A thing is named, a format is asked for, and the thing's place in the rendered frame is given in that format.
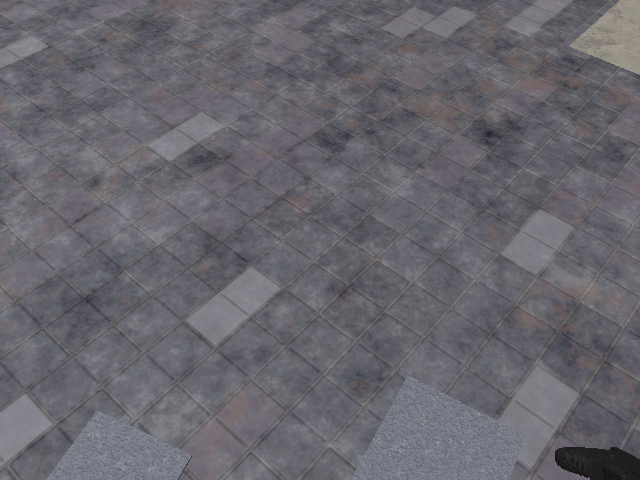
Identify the robot right hand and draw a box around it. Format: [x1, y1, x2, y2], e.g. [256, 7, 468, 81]
[555, 447, 640, 480]

